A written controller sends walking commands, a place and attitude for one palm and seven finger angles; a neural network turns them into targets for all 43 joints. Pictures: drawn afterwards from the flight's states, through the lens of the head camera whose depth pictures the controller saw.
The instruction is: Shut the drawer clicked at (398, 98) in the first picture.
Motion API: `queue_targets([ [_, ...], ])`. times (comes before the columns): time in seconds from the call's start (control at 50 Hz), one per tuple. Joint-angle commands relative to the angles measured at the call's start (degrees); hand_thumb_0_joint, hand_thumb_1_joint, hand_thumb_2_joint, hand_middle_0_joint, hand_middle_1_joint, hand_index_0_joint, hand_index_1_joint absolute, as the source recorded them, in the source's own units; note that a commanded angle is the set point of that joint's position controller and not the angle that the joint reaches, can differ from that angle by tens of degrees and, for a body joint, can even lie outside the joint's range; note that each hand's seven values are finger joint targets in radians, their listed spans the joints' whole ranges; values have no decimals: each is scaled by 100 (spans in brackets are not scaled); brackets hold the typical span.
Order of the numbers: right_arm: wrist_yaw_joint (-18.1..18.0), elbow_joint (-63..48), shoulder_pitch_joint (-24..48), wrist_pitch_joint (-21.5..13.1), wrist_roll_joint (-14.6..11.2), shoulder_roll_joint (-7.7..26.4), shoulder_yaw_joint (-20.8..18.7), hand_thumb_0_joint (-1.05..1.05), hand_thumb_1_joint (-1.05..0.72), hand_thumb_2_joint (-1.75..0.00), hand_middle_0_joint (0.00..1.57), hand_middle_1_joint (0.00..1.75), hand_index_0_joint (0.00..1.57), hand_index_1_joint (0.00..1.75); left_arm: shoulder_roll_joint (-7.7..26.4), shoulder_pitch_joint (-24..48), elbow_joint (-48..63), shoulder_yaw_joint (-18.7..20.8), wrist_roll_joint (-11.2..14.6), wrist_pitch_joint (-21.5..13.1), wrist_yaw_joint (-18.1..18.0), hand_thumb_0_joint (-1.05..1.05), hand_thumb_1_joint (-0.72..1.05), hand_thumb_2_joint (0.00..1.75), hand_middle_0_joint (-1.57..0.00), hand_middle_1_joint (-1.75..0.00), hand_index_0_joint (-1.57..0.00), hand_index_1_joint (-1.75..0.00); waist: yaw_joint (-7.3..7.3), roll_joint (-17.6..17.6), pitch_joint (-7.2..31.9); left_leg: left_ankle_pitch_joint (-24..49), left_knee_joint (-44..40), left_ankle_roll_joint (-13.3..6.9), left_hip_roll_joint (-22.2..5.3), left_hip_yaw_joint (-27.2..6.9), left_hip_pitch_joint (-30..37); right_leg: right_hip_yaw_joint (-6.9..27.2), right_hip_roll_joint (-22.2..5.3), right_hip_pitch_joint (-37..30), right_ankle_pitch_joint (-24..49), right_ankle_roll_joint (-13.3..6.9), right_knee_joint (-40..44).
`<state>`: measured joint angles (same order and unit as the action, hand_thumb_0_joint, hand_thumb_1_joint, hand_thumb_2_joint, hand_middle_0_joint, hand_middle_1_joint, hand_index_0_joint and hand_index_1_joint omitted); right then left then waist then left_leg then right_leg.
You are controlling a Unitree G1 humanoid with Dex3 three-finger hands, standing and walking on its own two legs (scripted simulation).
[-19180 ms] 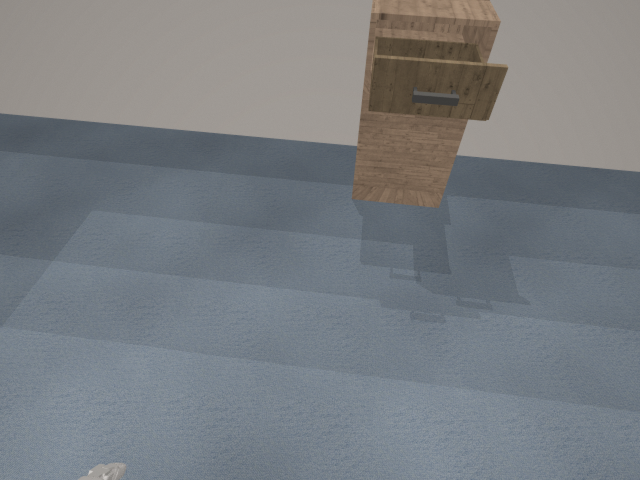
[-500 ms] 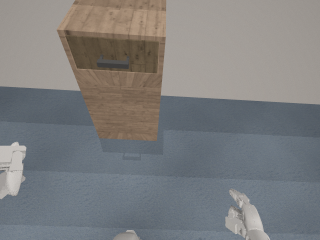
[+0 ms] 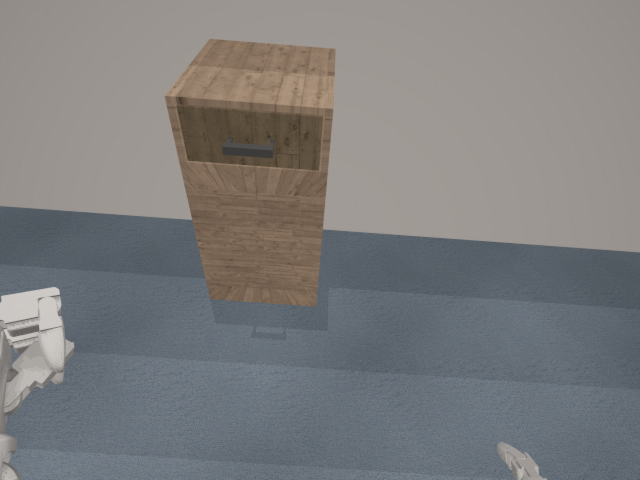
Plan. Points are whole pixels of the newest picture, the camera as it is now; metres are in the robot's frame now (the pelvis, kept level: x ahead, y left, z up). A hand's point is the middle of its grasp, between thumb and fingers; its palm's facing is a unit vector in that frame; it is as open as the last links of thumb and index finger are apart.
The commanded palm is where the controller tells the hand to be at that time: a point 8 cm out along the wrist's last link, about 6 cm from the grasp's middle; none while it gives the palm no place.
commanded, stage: stop stepping back and stand still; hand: left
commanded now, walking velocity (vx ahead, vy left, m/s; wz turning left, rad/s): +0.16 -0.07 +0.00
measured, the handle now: (249, 146) +0.91 +0.22 -0.05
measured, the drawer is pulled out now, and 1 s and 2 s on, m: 0.00 0.00 0.00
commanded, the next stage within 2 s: let the arm hang, fingers relaxed in 0.50 s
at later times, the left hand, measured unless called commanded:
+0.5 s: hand out of the picture +0.14 +0.26 +0.18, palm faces +0.45 -0.79 -0.41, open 3.3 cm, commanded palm +0.07 +0.30 +0.18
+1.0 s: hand out of the picture -0.07 +0.22 -0.17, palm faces +0.13 -0.97 -0.22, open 3.6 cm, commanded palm none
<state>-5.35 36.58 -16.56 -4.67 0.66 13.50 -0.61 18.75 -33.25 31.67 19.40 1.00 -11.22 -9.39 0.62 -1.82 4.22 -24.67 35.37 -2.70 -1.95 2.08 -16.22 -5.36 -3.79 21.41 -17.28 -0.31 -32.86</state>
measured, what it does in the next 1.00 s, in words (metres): steps on the spot: right foot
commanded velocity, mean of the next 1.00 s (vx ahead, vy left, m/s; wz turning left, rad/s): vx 0.04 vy -0.01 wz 0.00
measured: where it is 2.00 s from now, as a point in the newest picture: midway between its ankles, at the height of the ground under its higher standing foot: outside the picture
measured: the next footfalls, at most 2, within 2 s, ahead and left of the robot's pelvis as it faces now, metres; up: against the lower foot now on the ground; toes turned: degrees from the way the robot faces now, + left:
right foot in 0.58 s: +0.05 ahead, -0.09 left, +0.00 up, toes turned +2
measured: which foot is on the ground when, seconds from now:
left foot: down 0.00-1.00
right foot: down 0.00-0.40, up 0.42-0.56, down 0.58-1.00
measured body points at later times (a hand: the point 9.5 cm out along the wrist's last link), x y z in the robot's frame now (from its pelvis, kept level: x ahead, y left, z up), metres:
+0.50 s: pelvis -0.04 +0.01 +0.00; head -0.05 +0.03 +0.45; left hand +0.11 +0.30 +0.20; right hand +0.13 -0.21 -0.08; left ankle +0.00 +0.13 -0.73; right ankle -0.01 -0.09 -0.70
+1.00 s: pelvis -0.04 +0.02 +0.01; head -0.02 +0.04 +0.46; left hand -0.07 +0.27 -0.15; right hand -0.01 -0.21 -0.14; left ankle -0.01 +0.13 -0.73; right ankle +0.01 -0.09 -0.73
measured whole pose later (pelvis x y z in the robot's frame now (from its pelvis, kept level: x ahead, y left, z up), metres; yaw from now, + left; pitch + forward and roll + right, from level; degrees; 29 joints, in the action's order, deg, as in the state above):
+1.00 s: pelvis -0.04 +0.02 +0.01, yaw +6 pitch -1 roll -1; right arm -1.0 57.3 -17.8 1.8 1.5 9.6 0.2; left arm 13.3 -19.1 -57.0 1.6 -0.8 1.8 -1.0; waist 0.0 -1.3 -2.9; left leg -11.7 28.3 -0.9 -0.6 1.0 -16.1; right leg -4.3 -0.6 14.4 -10.5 -0.6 -25.6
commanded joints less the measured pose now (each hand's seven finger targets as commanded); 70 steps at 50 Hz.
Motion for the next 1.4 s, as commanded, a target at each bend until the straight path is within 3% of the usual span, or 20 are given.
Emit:
queue_targets([
  [0.0,-29,-1177,697,-567,-38,615,-256,0,-90,-90,20,30,20,30,1318,368,1741,821,-95,-438,-130,0,90,90,-140,-160,-140,-160,67,1881,-131,-489,-2183,-866,-1345,-2212,191,-126,542,550,-1152,203,-2295],
  [0.04,140,-1032,798,-626,-45,417,-182,0,-90,-90,20,30,20,30,1286,234,1577,891,-135,-469,-84,0,90,90,-140,-160,-140,-160,83,1913,-788,-1551,-2662,-1056,-1495,-2706,-775,568,198,967,-947,55,-3112],
  [0.12,128,-976,853,-538,-27,505,-166,0,-90,-90,20,30,20,30,1272,-299,1181,947,-16,-471,-77,0,90,90,-140,-160,-140,-160,-113,1163,-479,-1184,-1684,-359,-877,-1055,-1865,-17,438,-1653,-888,-56,-273],
  [0.14,115,-966,866,-465,-10,516,-200,0,-90,-90,20,30,20,30,1208,-298,999,868,-47,-437,-44,0,90,90,-140,-160,-140,-160,-139,698,-518,-1240,-874,-182,-524,-661,-2394,296,378,-2180,-1073,-198,337],
  [0.18,123,-972,822,-375,-40,525,-345,0,-90,-90,20,30,20,30,1449,220,1051,974,41,-422,14,0,90,90,-140,-160,-140,-160,-29,-1556,-595,-390,2596,125,315,-21,-2461,3855,-1684,-1032,-2444,-1138,2495],
  [0.22,164,-752,693,-418,28,449,-281,0,-90,-90,20,30,20,30,1465,658,958,1036,0,-508,8,0,90,90,-140,-160,-140,-160,121,-769,-323,24,3011,161,-37,-358,-1853,3409,-1665,-333,-2937,-1181,2428],
  [0.32,-27,-762,836,-501,20,365,-112,0,-90,-90,20,30,20,30,1124,619,1303,584,-13,-480,-7,0,90,90,-140,-160,-140,-160,133,-161,-502,268,-387,17,-5,233,699,1137,-716,969,-2349,-611,1342],
  [0.34,-55,-793,784,-566,38,453,-118,0,-90,-90,20,30,20,30,1168,607,1430,631,-1,-517,-23,0,90,90,-140,-160,-140,-160,124,510,-528,-143,-1173,-91,-190,-257,673,914,-382,768,-1957,-413,558],
  [0.36,-49,-870,789,-621,44,584,-147,0,-90,-90,20,30,20,30,1156,635,1715,672,1,-582,-52,0,90,90,-140,-160,-140,-160,75,1553,-480,-573,-1883,-449,-979,-1624,679,576,167,863,-1286,-115,-579],
  [0.38,4,-891,698,-635,36,574,-161,0,-90,-90,20,30,20,30,1254,608,1950,759,-74,-607,-70,0,90,90,-140,-160,-140,-160,16,1818,-86,6,-2113,-712,-1446,-2140,624,176,500,625,-1021,87,-1717],
  [0.42,105,-887,735,-729,-13,304,-160,0,-90,-90,20,30,20,30,1248,395,1581,897,-48,-539,-35,0,90,90,-140,-160,-140,-160,72,1670,-499,-603,-2553,-872,-1614,-2575,-114,652,292,758,-1088,65,-2551],
  [0.5,177,-906,827,-674,-68,424,-111,0,-90,-90,20,30,20,30,1213,-249,1194,902,-18,-454,-49,0,90,90,-140,-160,-140,-160,-77,1030,-465,354,-1517,-253,-880,-828,-937,226,329,-1205,-194,75,214],
  [0.56,168,-965,880,-512,-4,413,-173,0,-90,-90,20,30,20,30,1372,4,1069,982,54,-474,0,0,90,90,-140,-160,-140,-160,85,-282,-613,165,-45,180,45,-131,-757,2088,-639,-470,-975,-479,1902],
  [0.58,646,360,835,-536,-25,1065,-422,0,-90,-90,20,30,20,30,570,693,-3583,-1217,-496,573,837,0,90,90,-140,-160,-140,-160,287,-306,-329,691,1026,242,-122,-190,-699,1789,-1419,169,1612,-645,852],
  [0.66,587,382,149,189,48,510,-221,0,-90,-90,20,30,20,30,-148,1210,-4476,-1458,-312,1134,881,0,90,90,-124,-143,-124,-143,150,-1218,-130,1556,128,44,-191,-617,-106,781,-438,174,572,-332,443],
  [0.74,518,595,551,299,150,660,-155,0,-90,-90,20,30,20,30,-32,1596,-5971,-1519,-257,1207,869,0,90,90,-108,-125,-108,-125,-90,159,-357,2298,-1002,-171,-516,-1102,-547,650,-57,-686,746,-104,194],
  [0.88,427,1463,199,447,97,307,-79,0,-90,-90,20,30,20,30,-94,1449,-8135,-1647,-182,1133,849,0,90,90,-80,-95,-80,-95,-113,1338,-371,468,-1637,0,-295,-742,-282,771,-62,-1055,83,-240,1094],
  [1.0,392,1958,-363,486,32,214,-118,0,-90,-90,20,30,20,30,-131,1390,-8901,-1767,-164,1079,837,0,90,90,-56,-69,-56,-69,-10,338,-528,784,-1544,9,-309,-635,172,809,-153,-753,-18,-279,1470],
  [1.18,348,2435,-675,486,24,6,-92,0,-90,-90,20,30,20,30,-375,1126,-9484,-1822,-160,1105,771,0,90,90,-20,-30,-20,-30,-34,272,-916,529,-1769,-16,-361,-669,108,731,-107,-573,-154,-244,1428],
  [1.38,342,2597,-786,464,43,-297,-96,0,-90,-90,20,30,20,30,-593,1148,-9504,-1770,-175,1082,722,0,90,90,-20,-30,-20,-30,-39,228,-1075,766,-1682,14,-276,-531,24,756,-122,-523,-116,-240,1416],
])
